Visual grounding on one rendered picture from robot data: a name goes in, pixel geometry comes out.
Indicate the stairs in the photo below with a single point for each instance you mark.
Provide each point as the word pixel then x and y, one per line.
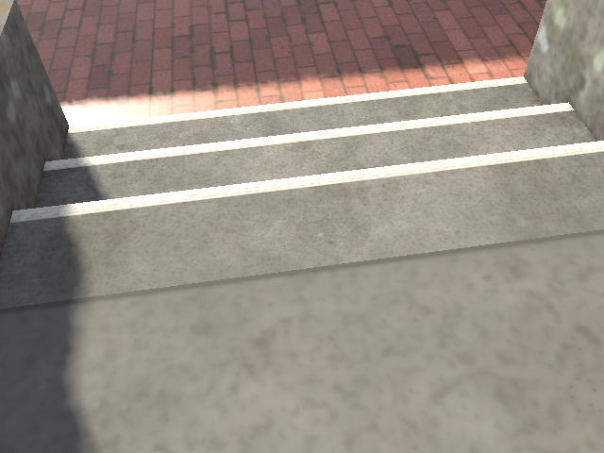
pixel 212 148

